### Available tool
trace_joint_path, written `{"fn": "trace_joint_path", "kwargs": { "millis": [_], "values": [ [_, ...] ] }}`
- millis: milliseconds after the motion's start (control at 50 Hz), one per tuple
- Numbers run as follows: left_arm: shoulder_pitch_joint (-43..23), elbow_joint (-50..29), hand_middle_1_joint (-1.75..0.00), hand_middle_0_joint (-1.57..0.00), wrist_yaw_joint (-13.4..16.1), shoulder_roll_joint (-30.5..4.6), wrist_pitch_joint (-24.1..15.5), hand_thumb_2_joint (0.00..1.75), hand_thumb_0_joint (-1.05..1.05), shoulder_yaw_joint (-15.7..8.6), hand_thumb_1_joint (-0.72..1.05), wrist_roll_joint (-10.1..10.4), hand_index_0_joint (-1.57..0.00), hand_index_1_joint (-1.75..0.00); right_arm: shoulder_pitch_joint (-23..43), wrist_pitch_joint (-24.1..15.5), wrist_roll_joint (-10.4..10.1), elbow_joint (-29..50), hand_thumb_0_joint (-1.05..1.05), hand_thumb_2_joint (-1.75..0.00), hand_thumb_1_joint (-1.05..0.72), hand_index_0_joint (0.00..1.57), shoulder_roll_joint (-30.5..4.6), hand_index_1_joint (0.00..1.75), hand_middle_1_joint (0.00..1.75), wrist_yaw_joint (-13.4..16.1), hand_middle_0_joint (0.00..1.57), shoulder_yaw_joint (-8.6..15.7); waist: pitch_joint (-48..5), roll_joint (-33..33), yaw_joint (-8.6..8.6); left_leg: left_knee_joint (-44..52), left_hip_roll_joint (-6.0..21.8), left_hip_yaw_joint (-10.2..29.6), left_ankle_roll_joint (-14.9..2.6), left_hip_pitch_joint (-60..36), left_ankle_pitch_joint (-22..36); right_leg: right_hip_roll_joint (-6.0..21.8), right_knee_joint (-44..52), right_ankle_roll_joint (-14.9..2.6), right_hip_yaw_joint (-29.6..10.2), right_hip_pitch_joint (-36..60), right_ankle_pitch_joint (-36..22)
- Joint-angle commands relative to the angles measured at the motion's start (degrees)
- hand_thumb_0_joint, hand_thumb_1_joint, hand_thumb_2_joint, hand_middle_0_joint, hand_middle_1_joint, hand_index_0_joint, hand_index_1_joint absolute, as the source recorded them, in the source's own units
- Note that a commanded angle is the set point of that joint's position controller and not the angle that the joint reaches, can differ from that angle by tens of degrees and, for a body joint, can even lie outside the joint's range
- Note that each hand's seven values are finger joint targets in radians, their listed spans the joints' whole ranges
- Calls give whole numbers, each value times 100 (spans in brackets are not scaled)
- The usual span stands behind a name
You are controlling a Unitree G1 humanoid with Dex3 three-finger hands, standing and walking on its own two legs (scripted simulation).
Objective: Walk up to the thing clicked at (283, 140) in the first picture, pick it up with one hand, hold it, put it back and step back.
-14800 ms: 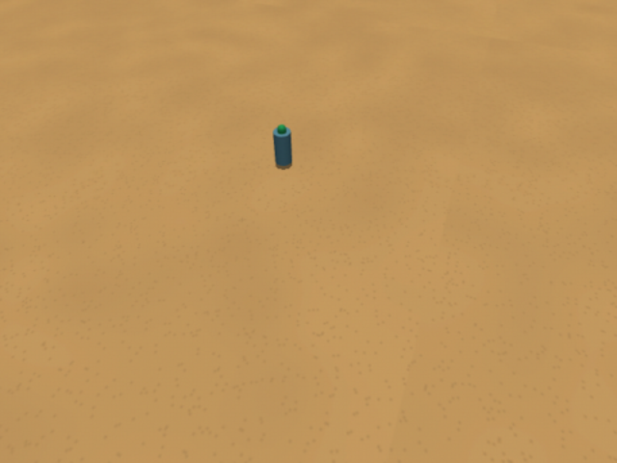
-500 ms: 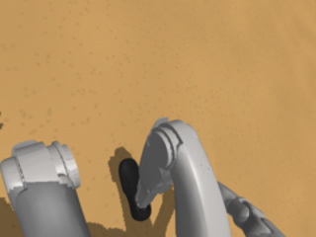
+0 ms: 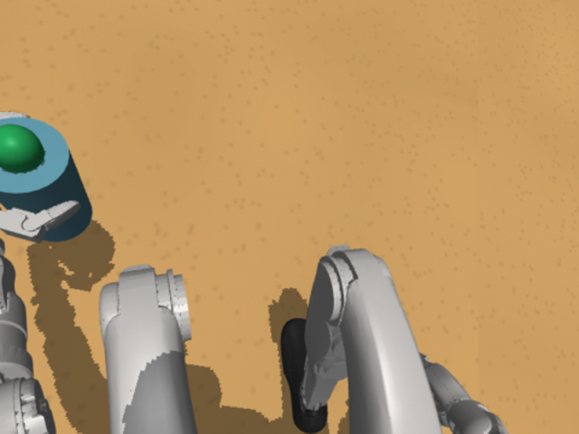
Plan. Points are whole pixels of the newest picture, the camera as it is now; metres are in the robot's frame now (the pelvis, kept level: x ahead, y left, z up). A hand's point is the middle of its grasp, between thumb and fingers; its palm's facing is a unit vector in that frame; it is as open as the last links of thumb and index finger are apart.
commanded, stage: settle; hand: left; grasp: from the side
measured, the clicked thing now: (38, 182) +0.43 +0.29 -0.10
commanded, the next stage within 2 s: lift in 1.12 s
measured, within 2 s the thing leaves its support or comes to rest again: neither
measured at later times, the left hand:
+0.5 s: hand (29, 146) +0.43 +0.28 -0.02, palm faces +0.27 -0.96 -0.05, open 11.9 cm
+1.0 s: hand (21, 142) +0.43 +0.27 +0.01, palm faces +0.28 -0.96 -0.06, open 11.9 cm
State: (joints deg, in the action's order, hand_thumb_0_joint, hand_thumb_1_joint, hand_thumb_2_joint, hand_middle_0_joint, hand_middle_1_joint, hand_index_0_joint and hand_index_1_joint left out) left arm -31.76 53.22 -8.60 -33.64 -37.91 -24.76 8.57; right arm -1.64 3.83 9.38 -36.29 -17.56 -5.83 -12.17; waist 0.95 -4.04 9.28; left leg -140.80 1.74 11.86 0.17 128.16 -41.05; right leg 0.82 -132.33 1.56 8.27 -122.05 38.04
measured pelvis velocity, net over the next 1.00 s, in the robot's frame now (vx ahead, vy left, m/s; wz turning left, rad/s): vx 0.01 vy -0.01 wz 0.10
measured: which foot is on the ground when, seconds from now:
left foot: down 0.00-1.00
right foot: down 0.00-1.00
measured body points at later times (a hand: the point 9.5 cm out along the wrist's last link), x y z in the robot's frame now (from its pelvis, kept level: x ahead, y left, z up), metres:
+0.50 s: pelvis +0.01 -0.01 +0.03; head +0.22 +0.06 +0.42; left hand +0.42 +0.33 -0.01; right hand +0.15 -0.27 -0.09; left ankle +0.07 +0.12 -0.30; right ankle +0.12 -0.13 -0.30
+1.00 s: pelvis +0.01 -0.01 +0.05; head +0.21 +0.05 +0.45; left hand +0.41 +0.32 +0.02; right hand +0.15 -0.27 -0.08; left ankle +0.07 +0.12 -0.30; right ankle +0.12 -0.13 -0.30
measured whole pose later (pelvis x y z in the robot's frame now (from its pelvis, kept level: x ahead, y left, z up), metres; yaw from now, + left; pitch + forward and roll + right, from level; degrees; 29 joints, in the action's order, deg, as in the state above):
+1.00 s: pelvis +0.01 -0.01 +0.05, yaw +6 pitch +33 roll -4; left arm -33.5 49.5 -9.6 -24.4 -31.9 -25.1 7.1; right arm -5.3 -0.2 4.8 -40.0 -15.9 -2.4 -2.4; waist -6.8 -0.3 7.3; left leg -128.7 1.9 5.6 1.2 122.4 -39.9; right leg 1.9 -125.7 -0.2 3.4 -120.3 38.8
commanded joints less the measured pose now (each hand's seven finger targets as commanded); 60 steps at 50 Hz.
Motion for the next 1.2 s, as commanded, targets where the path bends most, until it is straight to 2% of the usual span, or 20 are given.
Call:
{"fn": "trace_joint_path", "kwargs": {
  "millis": [0, 80, 120, 140, 180, 220, 300, 380, 440, 560, 660, 760, 800, 860, 900, 940, 960, 1020, 1080, 1180],
  "values": [
    [-1917, -2042, -135, -119, -132, -1250, -638, 121, 0, -316, 3, 191, -119, -136, -724, -71, -125, 188, 0, -90, -90, 20, -1483, 30, 30, 139, 20, 737, -4157, 2422, -22, 2047, 9, -411, -7, -2966, 932, -256, 1116, -381, 106, 1752, -1057],
    [-2038, -2354, -133, -118, -177, -1170, -532, 120, 0, -354, -4, 238, -118, -136, -810, -113, -211, 138, 0, -90, -90, 20, -1386, 30, 30, 179, 20, 847, -4450, 2452, -65, 2126, 10, -488, -5, -3201, 1119, -236, 1144, -397, 1, 1744, -1131],
    [-2114, -2555, -133, -119, -162, -1276, -478, 119, 0, -522, -6, 314, -118, -135, -884, -144, -252, 116, 0, -90, -91, 20, -1367, 30, 30, 205, 20, 907, -4714, 2506, -150, 2127, 8, -509, -12, -3386, 1335, -232, 1172, -399, -61, 1786, -1265],
    [-2044, -2444, -133, -118, -177, -1110, -425, 119, 0, -415, -5, 328, -117, -135, -863, -162, -273, 142, 0, -90, -91, 20, -1348, 30, 30, 211, 20, 904, -4644, 2465, -114, 2147, 7, -519, -19, -3342, 1376, -211, 1184, -396, -71, 1818, -1280],
    [-2236, -2720, -135, -119, -111, -1315, -419, 121, 0, -586, -5, 306, -119, -137, -934, -184, -284, 65, 0, -91, -91, 20, -1282, 30, 30, 236, 20, 958, -4782, 2333, -202, 2104, -3, -590, -56, -3249, 1372, -210, 1270, -377, -164, 1977, -1305],
    [-2319, -2747, -135, -120, -98, -1089, -389, 122, 0, -454, -7, 283, -119, -138, -939, -204, -287, 71, 0, -91, -91, 20, -1216, 30, 30, 249, 20, 979, -4720, 2223, -127, 2134, -15, -623, -74, -3145, 1298, -201, 1361, -358, -191, 2060, -1280],
    [-2168, -2529, -137, -122, -126, -1115, -299, 122, 0, -535, -10, 215, -121, -140, -997, -234, -325, 3, 0, -91, -92, 20, -1182, 30, 30, 281, 20, 1080, -4829, 1962, -211, 2168, -41, -721, -109, -3045, 1286, -197, 1490, -337, -267, 2262, -1257],
    [-1986, -2023, -136, -120, -192, -750, -172, 122, 0, -429, -9, 235, -120, -139, -1000, -284, -366, -12, 0, -91, -92, 20, -1161, 30, 30, 310, 20, 1153, -4664, 1631, -167, 2168, -59, -792, -154, -2810, 1168, -188, 1638, -301, -291, 2360, -1202],
    [-1968, -2079, -136, -120, -194, -841, -138, 123, 0, -548, -10, 192, -119, -139, -1049, -287, -389, 15, 0, -91, -91, 20, -1154, 30, 30, 321, 20, 1199, -4851, 1587, -295, 2214, -63, -821, -160, -2962, 1410, -181, 1651, -305, -300, 2456, -1362],
    [-2022, -2131, -138, -123, -176, -822, -147, 125, 0, -571, -11, 119, -123, -141, -1005, -326, -457, 27, 0, -91, -92, 20, -1116, 30, 30, 357, 20, 1297, -4683, 1703, -355, 2514, -70, -836, -116, -3119, 1093, -178, 1746, -361, -287, 2158, -992],
    [-2336, -2537, -139, -123, -117, -867, -175, 126, 0, -602, -9, 150, -122, -142, -1110, -397, -464, -24, 0, -91, -92, 20, -1036, 30, 30, 390, 20, 1339, -4965, 1749, -355, 2583, -85, -879, -116, -3244, 1102, -158, 1836, -350, -374, 2366, -1017],
    [-2548, -2601, -138, -123, -104, -686, -192, 127, 0, -389, -11, 124, -122, -141, -1088, -465, -464, -85, 0, -91, -92, 20, -1015, 30, 30, 420, 20, 1373, -4896, 1944, -260, 2682, -71, -854, -96, -3511, 1134, -133, 1871, -383, -393, 2107, -1013],
    [-2544, -2630, -138, -123, -94, -839, -200, 127, 0, -487, -8, 121, -122, -141, -1118, -489, -456, -113, 0, -91, -92, 20, -1007, 30, 30, 422, 20, 1383, -5002, 1902, -309, 2684, -85, -880, -93, -3449, 1123, -124, 1892, -378, -423, 2267, -1012],
    [-2457, -2460, -137, -121, -113, -572, -178, 128, 0, -331, -9, 121, -120, -140, -1114, -511, -468, -94, 0, -91, -92, 20, -997, 30, 30, 413, 20, 1383, -4971, 1851, -251, 2730, -95, -841, -97, -3548, 1254, -110, 1893, -388, -398, 2182, -1079],
    [-2482, -2447, -137, -122, -86, -753, -177, 128, 0, -479, -9, 113, -121, -141, -1142, -504, -483, -126, 0, -91, -92, 20, -983, 30, 30, 427, 20, 1401, -5064, 1802, -338, 2740, -108, -880, -105, -3545, 1230, -110, 1942, -383, -425, 2270, -1069],
    [-2408, -2170, -138, -122, -121, -474, -148, 129, 0, -317, -8, 113, -121, -141, -1131, -521, -486, -133, 0, -91, -92, 20, -972, 30, 30, 417, 20, 1392, -4803, 1715, -255, 2785, -117, -899, -111, -3414, 1099, -112, 1980, -382, -404, 2219, -970],
    [-2240, -1899, -139, -122, -113, -433, -138, 129, 0, -389, -10, 111, -121, -142, -1178, -528, -480, -162, 0, -91, -92, 20, -976, 30, 30, 409, 20, 1412, -4756, 1510, -242, 2724, -117, -920, -135, -3322, 1096, -122, 2047, -350, -417, 2333, -991],
    [-2380, -1953, -137, -120, -135, -598, -167, 128, 0, -412, -12, 59, -120, -140, -1125, -542, -486, -148, 0, -91, -92, 20, -988, 30, 30, 411, 20, 1415, -4763, 1545, -320, 2744, -127, -952, -148, -3268, 1043, -114, 2049, -363, -435, 2345, -950],
    [-2270, -1900, -137, -121, -174, -470, -163, 128, 0, -318, -10, 17, -120, -140, -1133, -529, -484, -106, 0, -91, -92, 20, -964, 30, 30, 406, 20, 1433, -4865, 1440, -297, 2743, -120, -978, -158, -3339, 1201, -117, 2077, -348, -454, 2463, -1076],
    [-2447, -2195, -135, -119, -90, -650, -193, 127, 0, -485, -9, 61, -118, -138, -1156, -545, -493, -90, 0, -91, -92, 20, -943, 30, 30, 405, 20, 1434, -5122, 1594, -412, 2851, -122, -951, -131, -3542, 1258, -118, 2078, -373, -463, 2491, -1077]
  ]
}}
